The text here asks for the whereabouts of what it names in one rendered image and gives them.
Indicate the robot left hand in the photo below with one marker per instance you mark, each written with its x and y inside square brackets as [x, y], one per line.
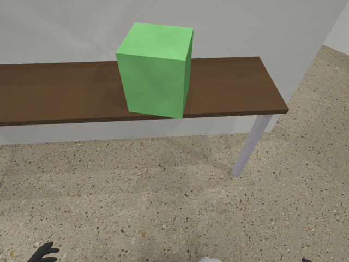
[42, 251]

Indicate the carton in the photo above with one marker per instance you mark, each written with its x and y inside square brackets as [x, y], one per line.
[154, 63]

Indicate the table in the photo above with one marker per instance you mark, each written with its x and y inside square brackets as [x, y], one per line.
[81, 92]

